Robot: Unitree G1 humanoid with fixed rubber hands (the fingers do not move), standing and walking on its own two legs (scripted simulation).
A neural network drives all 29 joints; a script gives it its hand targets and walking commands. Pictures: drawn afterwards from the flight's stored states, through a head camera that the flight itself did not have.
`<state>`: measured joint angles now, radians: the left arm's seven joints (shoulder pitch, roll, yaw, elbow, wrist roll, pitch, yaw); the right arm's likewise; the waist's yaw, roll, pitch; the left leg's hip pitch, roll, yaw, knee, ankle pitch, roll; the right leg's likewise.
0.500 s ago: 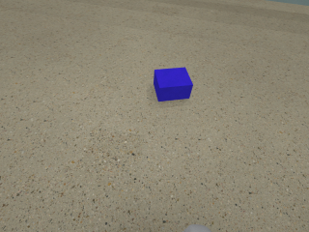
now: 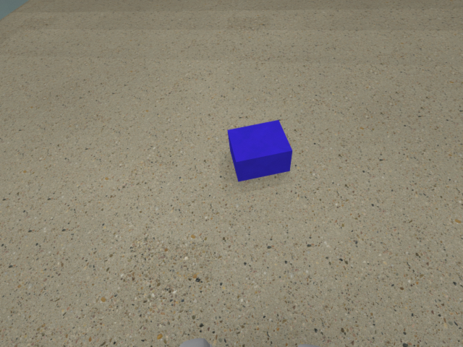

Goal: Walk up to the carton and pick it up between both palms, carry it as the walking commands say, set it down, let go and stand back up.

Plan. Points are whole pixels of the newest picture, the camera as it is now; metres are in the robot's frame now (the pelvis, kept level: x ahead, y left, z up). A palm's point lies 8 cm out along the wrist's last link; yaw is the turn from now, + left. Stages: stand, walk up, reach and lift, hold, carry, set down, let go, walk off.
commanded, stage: walk up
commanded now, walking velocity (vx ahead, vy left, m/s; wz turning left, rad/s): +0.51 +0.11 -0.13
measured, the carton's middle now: (258, 150) +1.13 -0.09 -0.69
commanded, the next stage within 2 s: none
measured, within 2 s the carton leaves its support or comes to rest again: neither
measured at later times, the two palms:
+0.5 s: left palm (107, 313) +0.21 +0.31 -0.15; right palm (338, 249) +0.31 -0.19 -0.11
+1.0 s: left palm (169, 165) +0.59 +0.21 -0.12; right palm (356, 207) +0.43 -0.28 -0.15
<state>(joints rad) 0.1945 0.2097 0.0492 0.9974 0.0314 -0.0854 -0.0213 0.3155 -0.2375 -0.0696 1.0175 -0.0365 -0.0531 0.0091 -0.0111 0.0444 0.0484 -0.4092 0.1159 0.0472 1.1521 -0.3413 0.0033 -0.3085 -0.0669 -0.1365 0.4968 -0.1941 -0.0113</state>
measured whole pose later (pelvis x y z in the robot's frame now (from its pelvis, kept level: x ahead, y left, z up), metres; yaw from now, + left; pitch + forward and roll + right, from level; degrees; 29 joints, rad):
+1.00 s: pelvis +0.47 -0.03 -0.01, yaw -1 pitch +1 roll +1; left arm 0.11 0.21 0.04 0.97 0.04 -0.08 -0.02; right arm 0.36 -0.22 -0.06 1.03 -0.04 -0.06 0.00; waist -0.04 0.03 0.06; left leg -0.31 0.12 0.03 1.08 -0.45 0.00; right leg -0.37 -0.07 -0.14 0.55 -0.19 -0.02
